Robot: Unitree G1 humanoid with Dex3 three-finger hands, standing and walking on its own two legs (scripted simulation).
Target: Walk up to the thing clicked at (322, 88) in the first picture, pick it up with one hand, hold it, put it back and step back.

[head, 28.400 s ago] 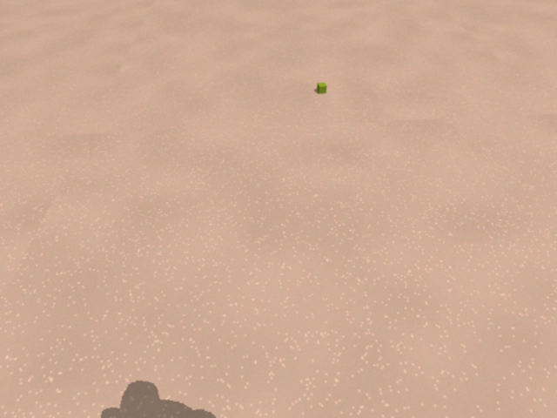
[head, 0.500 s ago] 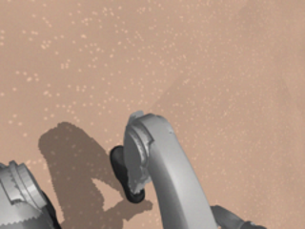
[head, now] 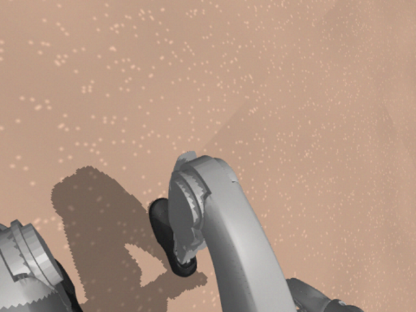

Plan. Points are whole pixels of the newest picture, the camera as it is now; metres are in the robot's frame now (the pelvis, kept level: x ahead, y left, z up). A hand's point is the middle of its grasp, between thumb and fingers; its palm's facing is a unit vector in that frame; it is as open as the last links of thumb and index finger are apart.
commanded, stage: close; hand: left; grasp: from above
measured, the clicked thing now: out of the picture +0.39 +0.42 -0.29
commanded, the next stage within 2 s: none
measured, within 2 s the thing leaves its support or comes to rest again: neither
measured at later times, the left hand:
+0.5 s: hand out of the picture +0.37 +0.39 -0.27, palm faces +0.06 -0.46 -0.88, open 8.8 cm
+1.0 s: hand out of the picture +0.38 +0.39 -0.27, palm faces +0.06 -0.47 -0.88, open 9.4 cm
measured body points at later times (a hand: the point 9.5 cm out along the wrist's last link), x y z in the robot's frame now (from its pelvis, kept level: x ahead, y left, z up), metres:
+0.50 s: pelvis +0.00 +0.00 +0.00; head +0.29 +0.13 +0.31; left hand +0.37 +0.41 -0.22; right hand +0.05 -0.25 -0.04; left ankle +0.06 +0.14 -0.28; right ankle +0.12 -0.12 -0.28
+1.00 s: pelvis +0.00 +0.00 +0.00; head +0.29 +0.14 +0.31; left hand +0.37 +0.41 -0.22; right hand +0.04 -0.25 -0.04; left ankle +0.06 +0.14 -0.28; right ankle +0.12 -0.12 -0.28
